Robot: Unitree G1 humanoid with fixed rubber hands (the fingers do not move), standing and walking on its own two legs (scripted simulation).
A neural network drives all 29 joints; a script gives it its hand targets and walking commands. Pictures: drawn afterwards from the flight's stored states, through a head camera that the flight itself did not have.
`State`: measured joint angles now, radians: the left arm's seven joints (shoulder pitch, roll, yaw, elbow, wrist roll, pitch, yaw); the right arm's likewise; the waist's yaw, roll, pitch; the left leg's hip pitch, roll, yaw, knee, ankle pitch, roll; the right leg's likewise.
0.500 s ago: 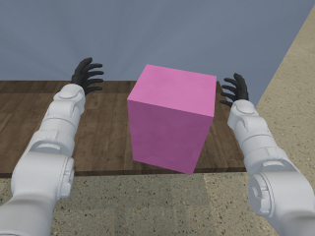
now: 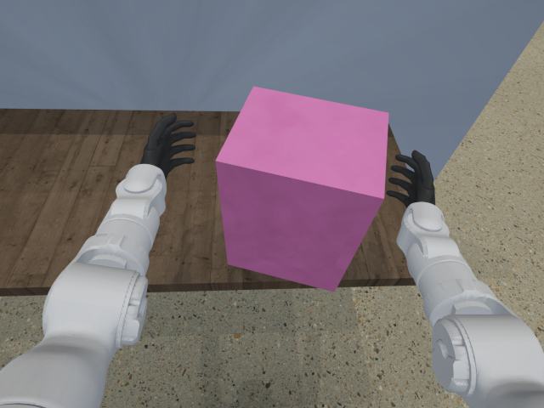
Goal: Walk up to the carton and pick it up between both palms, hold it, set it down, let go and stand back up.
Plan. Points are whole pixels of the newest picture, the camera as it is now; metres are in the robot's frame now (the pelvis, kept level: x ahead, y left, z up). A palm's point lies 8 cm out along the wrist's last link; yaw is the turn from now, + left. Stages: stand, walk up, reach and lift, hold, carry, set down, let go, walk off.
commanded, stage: reach and lift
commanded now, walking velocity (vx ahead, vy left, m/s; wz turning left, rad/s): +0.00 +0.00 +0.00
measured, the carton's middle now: (297, 198) +0.46 -0.05 +0.01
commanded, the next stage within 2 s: none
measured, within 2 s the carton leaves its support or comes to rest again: neither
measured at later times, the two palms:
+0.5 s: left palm (180, 173) +0.47 +0.14 +0.07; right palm (397, 212) +0.39 -0.21 +0.05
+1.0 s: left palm (201, 181) +0.46 +0.11 +0.06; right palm (390, 217) +0.39 -0.19 +0.05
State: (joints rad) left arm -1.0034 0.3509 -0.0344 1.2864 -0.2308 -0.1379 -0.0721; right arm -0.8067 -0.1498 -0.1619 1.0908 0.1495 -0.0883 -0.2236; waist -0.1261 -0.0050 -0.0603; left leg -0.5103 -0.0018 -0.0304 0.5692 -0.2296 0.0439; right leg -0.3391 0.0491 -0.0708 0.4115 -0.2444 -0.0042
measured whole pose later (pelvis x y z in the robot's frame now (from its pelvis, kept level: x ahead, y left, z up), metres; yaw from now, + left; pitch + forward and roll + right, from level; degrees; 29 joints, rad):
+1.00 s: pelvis +0.00 +0.00 +0.00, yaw +0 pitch +16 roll -3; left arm -1.00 0.15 0.27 1.32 0.15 -0.28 -0.04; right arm -0.78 0.07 -0.53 1.09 -0.22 -0.30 -0.21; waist -0.13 -0.03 -0.13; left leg -0.64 0.00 -0.03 0.57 -0.21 0.04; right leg -0.49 0.05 -0.07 0.45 -0.24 -0.01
